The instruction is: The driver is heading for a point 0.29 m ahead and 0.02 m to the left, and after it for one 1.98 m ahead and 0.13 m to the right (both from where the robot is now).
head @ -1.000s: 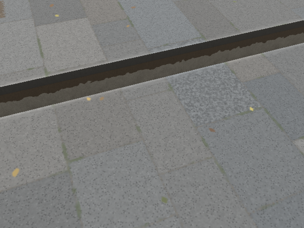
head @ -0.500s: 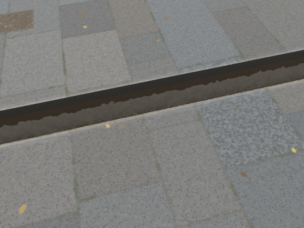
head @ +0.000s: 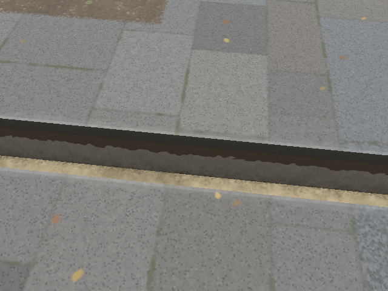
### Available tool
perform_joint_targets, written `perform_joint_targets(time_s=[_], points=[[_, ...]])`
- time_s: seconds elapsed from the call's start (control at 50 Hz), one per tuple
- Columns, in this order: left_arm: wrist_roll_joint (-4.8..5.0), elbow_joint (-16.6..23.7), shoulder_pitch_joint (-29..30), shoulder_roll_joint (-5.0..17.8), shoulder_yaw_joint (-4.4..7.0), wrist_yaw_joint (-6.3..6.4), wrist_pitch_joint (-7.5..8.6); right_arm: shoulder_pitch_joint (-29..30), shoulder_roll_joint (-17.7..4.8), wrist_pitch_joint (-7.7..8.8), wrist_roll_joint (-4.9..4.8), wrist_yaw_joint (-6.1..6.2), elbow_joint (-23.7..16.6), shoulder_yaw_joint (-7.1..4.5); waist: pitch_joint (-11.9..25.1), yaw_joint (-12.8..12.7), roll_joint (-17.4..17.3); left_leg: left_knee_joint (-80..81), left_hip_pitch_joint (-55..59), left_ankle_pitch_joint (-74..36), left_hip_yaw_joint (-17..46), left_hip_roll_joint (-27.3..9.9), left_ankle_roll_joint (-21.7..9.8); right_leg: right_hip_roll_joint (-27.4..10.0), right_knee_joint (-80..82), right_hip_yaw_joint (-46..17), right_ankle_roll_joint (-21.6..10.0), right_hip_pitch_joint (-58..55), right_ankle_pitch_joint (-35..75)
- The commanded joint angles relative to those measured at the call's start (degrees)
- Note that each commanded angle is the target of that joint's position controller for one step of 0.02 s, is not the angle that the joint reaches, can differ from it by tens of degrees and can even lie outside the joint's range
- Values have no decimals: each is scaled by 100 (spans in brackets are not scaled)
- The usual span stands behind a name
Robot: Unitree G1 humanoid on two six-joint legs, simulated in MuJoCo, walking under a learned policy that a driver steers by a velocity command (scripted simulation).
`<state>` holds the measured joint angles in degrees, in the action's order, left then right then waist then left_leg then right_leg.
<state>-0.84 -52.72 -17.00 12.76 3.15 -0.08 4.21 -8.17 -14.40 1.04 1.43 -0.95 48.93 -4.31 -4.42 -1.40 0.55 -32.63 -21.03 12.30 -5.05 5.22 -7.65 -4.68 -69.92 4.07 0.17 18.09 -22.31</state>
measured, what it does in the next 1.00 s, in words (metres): walks ahead: right foot, then left foot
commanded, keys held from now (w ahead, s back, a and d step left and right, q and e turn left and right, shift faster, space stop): w+q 0.26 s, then w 0.20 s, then w+e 0.54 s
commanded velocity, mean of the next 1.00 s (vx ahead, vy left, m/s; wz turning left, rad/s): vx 0.50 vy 0.00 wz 0.09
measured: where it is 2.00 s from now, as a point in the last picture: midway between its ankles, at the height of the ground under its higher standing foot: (219, 163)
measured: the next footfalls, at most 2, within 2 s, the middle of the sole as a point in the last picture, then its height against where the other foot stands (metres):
right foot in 0.46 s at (224, 290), level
left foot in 0.98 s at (156, 230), level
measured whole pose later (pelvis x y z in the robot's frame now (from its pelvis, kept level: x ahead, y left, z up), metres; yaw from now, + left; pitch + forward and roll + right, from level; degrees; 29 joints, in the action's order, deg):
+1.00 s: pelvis +0.52 +0.06 +0.00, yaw +1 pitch +1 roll -1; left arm 0.5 -48.5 -26.4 16.4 4.6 -0.3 1.8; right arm -2.5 -14.6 4.3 1.8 -0.6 37.8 -0.4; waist -0.7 -5.4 0.1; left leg -28.9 -23.6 6.6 1.9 0.8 -0.8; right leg 5.9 -35.4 -10.0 -3.2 6.9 -25.2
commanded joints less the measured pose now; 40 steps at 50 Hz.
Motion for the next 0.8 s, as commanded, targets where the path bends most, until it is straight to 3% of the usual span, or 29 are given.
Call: perform_joint_targets(time_s=[0.02,0.04,0.08,0.14,0.26,0.36,0.4,0.42,0.44,0.46,0.48,0.5,0.52,0.54,0.56,0.6,0.64,0.7,0.76,0.8], points=[[-142,534,43,609,109,-7,56,-592,-676,88,-149,117,-91,-176,508,73,14,1881,1709,-1718,2307,-1603,-941,-301,114,-544,16,1717,478],[-192,524,-42,582,108,-25,-65,-572,-609,149,-167,105,-111,-140,581,-7,-24,1894,1548,-1996,2138,-1482,-915,-301,275,-555,85,1508,467],[-208,612,72,482,88,-66,-215,-791,-723,243,-194,93,-67,-158,539,-36,-22,1959,1353,-2223,1975,-1320,-936,-258,603,-465,204,1517,547],[-192,900,803,501,70,-76,-289,-1227,-825,252,-170,105,-25,-170,263,183,-149,2138,1333,-1822,2046,-1203,-839,-243,1283,-417,318,2024,1186],[-151,1359,1881,534,8,-103,-275,-1936,-820,214,-144,148,-4,-136,212,569,-351,1774,2083,-2666,2255,-1157,-582,48,2425,-460,296,2474,2071],[-85,1614,2378,480,-94,-131,-186,-2301,-772,214,-48,255,39,-63,87,745,-484,1457,2551,-3427,2290,-1290,-495,316,3334,-265,15,2116,2045],[-78,1535,1888,599,-60,-107,-130,-1989,-899,237,-18,290,-28,-70,188,424,-516,1158,2380,-4157,2193,-1297,-301,496,3765,-226,-220,1130,1781],[-73,1359,1311,732,2,-60,-98,-1879,-1008,251,-25,285,-55,-89,433,193,-571,692,2299,-4918,2126,-1226,-196,705,3848,-142,-354,334,1561],[-73,1116,457,843,69,-6,-39,-1747,-1048,260,-59,259,-55,-93,813,-252,-431,-238,2152,-5047,1920,-1020,-75,743,4250,-121,-500,-666,1763],[-147,956,-430,1113,154,74,23,-1746,-847,296,-80,218,-163,-40,1416,-593,-158,-1633,1304,-3610,1771,-739,37,-46,4265,-948,-715,-2053,1436],[-220,905,-965,1791,307,103,-5,-2443,-304,320,-248,167,-245,42,2237,-347,1119,-3802,-320,364,1240,301,351,-1696,4476,-3604,-1491,-3524,1457],[-18,778,-797,1590,295,18,-107,-2659,-632,319,-91,173,-150,4,2200,-188,1103,-4517,-1019,1735,1456,397,320,-1852,5217,-5040,-1787,-3244,996],[46,889,-126,1119,195,5,-146,-2183,-722,293,14,157,-186,-14,1100,44,574,-4685,-1414,1304,1373,1,316,-1623,5349,-4281,-1753,-2338,181],[22,974,269,737,102,-15,-145,-1574,-773,309,81,101,-351,-2,599,26,151,-4348,-1481,898,1207,-282,304,-1294,5486,-3518,-1633,-1669,249],[-28,932,354,640,55,-15,-124,-1301,-682,299,101,48,-470,15,373,133,150,-3975,-1425,721,1093,-492,319,-969,5603,-3019,-1486,-1251,630],[18,747,182,651,39,-35,-48,-1314,-538,178,171,-3,-532,67,386,333,343,-3334,-1020,612,927,-672,482,-552,5731,-2436,-1368,-778,1550],[45,614,-109,796,94,-59,33,-1216,-424,104,163,-8,-607,127,456,354,389,-2923,-954,592,767,-700,650,-443,5743,-2171,-1486,-673,2373],[69,550,-407,885,134,-66,4,-461,-399,33,97,-21,-871,189,261,220,390,-1996,-1264,99,651,-830,849,-398,6003,-2133,-1549,-554,2036],[135,571,-661,1019,202,-73,2,209,-385,43,57,-30,-1031,244,196,14,367,-990,-1126,-787,645,-815,901,-274,6057,-2085,-1368,-554,1863],[127,584,-810,1077,234,-80,15,527,-433,68,21,-21,-1103,256,203,-109,342,-599,-1022,-1021,629,-746,951,-255,5953,-2140,-1296,-661,1807]])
